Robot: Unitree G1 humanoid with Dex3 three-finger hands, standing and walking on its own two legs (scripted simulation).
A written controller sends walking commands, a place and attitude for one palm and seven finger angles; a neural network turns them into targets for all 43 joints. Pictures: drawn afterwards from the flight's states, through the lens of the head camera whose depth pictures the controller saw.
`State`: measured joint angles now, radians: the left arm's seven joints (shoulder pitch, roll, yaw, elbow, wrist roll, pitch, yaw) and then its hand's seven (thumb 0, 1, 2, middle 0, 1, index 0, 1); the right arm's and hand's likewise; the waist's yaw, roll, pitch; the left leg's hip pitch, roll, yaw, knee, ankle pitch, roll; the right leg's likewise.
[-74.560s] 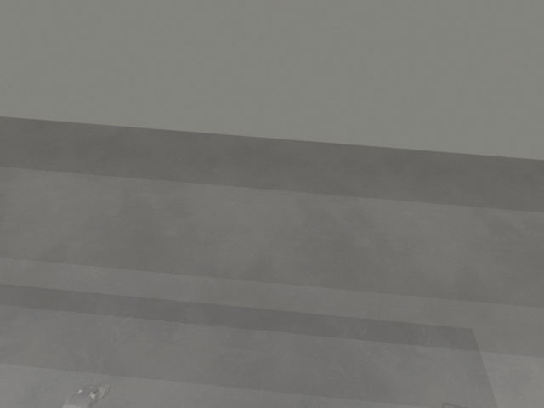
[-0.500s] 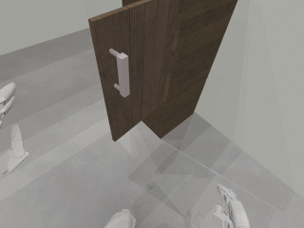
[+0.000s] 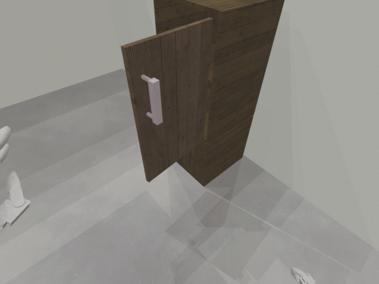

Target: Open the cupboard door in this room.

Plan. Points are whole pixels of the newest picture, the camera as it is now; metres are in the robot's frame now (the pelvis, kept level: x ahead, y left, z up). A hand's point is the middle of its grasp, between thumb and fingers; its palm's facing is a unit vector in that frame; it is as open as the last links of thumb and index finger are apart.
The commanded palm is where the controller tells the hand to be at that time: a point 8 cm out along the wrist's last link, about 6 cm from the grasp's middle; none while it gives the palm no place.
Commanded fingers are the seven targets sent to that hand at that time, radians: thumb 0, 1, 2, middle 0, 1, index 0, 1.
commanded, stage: stop stepping back and stand still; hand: left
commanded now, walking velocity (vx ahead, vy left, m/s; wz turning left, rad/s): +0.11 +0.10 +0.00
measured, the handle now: (151, 100) +0.63 +0.17 +0.07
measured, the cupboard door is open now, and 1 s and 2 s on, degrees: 95 95 95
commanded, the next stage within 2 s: let the arm hang, fingers relaxed in 0.30 s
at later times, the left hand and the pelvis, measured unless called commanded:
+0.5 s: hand (43, 234) +0.20 +0.29 +0.05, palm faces +0.31 -0.82 -0.47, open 7.4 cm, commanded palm none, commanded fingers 0.00 0.90 0.90 -0.20 -0.30 -0.20 -0.30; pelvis -0.02 +0.02 -0.03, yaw +5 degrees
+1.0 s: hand out of the picture -0.04 +0.22 -0.17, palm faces +0.13 -0.95 -0.28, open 7.2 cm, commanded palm none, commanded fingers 0.00 0.90 0.90 -0.20 -0.30 -0.20 -0.30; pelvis -0.04 +0.00 +0.00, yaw +6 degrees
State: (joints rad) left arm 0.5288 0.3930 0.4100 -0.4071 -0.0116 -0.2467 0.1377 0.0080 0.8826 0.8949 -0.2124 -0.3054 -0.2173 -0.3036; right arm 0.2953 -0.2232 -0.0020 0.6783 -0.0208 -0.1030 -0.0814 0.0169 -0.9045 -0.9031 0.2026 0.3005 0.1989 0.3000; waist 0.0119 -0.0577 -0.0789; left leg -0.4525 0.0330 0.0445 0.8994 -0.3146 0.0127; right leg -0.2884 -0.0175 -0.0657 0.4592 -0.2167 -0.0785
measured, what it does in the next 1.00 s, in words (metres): steps on the spot: left foot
